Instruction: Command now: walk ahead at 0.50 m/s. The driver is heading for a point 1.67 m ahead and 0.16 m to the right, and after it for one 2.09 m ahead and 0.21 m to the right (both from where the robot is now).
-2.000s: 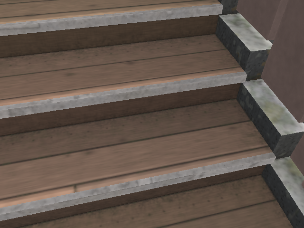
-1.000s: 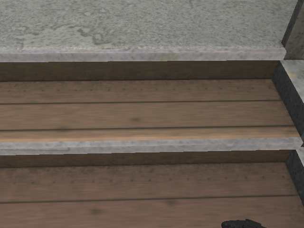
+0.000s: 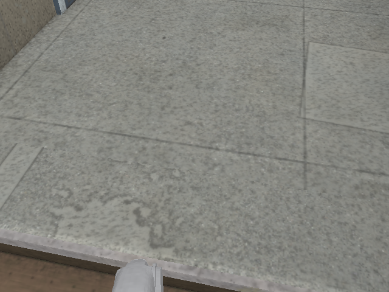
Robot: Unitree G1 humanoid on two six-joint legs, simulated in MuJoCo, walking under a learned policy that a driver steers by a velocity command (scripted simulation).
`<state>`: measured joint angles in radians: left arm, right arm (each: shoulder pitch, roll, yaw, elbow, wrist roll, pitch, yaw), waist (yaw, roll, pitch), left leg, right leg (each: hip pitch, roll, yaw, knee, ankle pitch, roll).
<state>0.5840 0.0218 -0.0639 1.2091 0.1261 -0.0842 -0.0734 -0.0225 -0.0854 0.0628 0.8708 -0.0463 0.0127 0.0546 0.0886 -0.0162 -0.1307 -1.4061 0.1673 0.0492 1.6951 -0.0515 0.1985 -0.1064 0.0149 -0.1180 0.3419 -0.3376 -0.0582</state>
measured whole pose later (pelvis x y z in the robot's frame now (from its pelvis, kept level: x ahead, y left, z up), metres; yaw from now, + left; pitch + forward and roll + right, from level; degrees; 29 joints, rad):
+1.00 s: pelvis +0.56 -0.02 +0.29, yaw +0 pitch +5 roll -2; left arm 0.41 0.17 0.01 1.13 0.07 -0.07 -0.04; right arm 0.15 -0.21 -0.03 0.96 -0.05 -0.12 0.06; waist 0.01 0.04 -0.11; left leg -1.02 0.01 -0.21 1.62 0.03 0.17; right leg -0.42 0.07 -0.13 0.71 -0.36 -0.10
